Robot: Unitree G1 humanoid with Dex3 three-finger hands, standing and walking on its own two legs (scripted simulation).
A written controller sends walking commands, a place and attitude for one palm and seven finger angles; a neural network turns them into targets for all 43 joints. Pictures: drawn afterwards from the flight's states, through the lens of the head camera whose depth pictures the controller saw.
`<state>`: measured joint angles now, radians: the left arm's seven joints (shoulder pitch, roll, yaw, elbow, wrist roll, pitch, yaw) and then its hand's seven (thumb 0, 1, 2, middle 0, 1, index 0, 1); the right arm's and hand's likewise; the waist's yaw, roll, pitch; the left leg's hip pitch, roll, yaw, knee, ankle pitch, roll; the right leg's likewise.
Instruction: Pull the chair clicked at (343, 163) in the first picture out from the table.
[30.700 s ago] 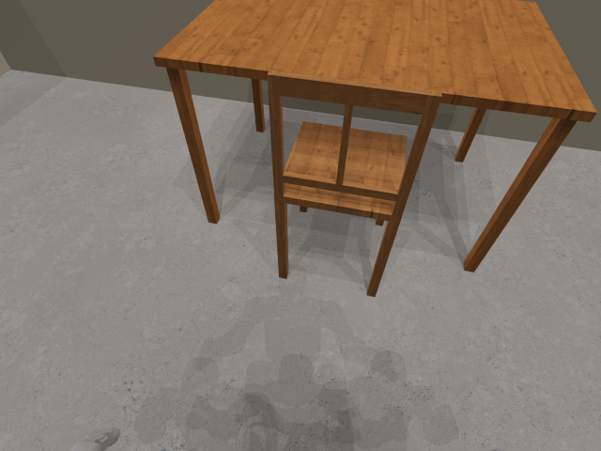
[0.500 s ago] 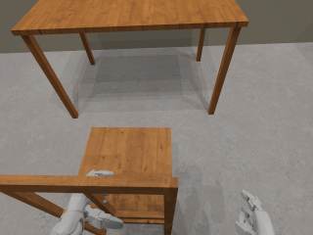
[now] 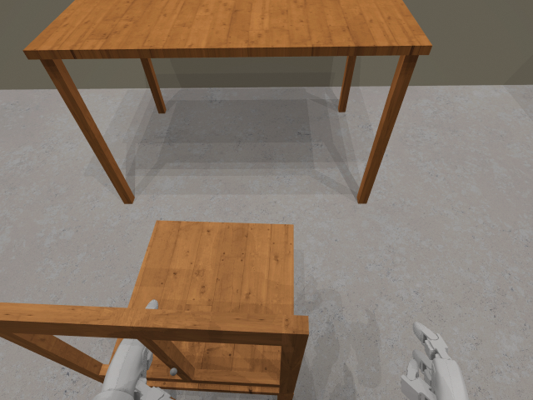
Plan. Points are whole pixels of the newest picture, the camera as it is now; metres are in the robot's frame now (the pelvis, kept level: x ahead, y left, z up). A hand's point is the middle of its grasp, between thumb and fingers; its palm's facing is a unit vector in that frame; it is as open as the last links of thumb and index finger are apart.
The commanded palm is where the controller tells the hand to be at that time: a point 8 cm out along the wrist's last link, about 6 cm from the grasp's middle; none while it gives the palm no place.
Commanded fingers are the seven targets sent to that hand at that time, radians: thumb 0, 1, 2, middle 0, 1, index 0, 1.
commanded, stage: draw the fingers out of the gap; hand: left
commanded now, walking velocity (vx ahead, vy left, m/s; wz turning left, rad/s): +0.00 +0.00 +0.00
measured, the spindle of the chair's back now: (171, 356) +0.20 +0.16 -0.05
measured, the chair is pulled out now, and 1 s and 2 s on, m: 0.63 0.63 0.63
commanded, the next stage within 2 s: draw the hand back to the body in 0.62 s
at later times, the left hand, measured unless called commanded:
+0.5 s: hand out of the picture +0.11 +0.15 -0.02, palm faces -0.01 -0.99 -0.14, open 17.5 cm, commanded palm +0.07 +0.21 +0.00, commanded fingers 0.00 -0.55 0.20 0.00 0.00 0.00 0.00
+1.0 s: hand out of the picture +0.11 +0.18 +0.04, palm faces +0.09 -0.99 -0.06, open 17.5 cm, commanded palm +0.05 +0.24 +0.05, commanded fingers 0.00 -0.55 0.20 0.00 0.00 0.00 0.00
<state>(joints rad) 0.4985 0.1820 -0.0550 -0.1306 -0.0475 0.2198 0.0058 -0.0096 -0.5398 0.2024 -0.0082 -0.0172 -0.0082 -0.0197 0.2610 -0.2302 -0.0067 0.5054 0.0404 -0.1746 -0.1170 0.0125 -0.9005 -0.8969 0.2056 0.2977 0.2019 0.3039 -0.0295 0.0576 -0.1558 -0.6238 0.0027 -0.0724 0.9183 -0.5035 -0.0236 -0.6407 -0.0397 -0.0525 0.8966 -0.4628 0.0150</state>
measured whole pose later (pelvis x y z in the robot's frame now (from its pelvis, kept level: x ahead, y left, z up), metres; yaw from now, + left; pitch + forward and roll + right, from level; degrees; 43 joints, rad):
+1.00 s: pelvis -0.03 +0.02 -0.03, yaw +0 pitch +13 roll -3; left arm 0.86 0.19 0.02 -0.45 -0.17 -0.21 -0.09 -0.01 -0.54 0.20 0.00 0.00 0.00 0.00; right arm 0.23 -0.16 -0.04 0.49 0.07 -0.21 -0.10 0.01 -0.90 -0.90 0.21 0.30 0.20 0.30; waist 0.03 0.04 -0.18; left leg -0.79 0.00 -0.09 1.13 -0.56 -0.01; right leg -0.78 -0.04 -0.06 1.05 -0.49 0.03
